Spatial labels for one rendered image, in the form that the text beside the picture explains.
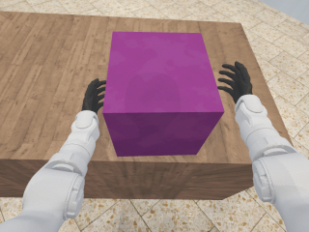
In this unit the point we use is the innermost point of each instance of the right robot forearm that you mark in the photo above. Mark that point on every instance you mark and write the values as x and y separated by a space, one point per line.
257 131

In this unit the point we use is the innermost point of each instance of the right robot hand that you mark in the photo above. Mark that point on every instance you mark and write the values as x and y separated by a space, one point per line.
242 82

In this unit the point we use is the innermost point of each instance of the left robot hand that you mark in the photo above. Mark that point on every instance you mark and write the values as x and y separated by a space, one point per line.
91 98

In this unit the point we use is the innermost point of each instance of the pedestal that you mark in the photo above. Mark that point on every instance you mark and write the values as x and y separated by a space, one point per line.
47 62

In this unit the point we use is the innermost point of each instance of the carton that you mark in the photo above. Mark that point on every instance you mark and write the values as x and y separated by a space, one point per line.
161 97

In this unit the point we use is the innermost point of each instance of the left robot forearm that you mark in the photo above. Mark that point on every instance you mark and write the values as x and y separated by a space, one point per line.
78 149

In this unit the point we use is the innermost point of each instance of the robot left upper arm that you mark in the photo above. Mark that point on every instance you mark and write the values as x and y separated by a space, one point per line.
53 197

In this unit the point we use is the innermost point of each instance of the robot right upper arm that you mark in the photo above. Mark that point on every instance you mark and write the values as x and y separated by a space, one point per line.
283 180

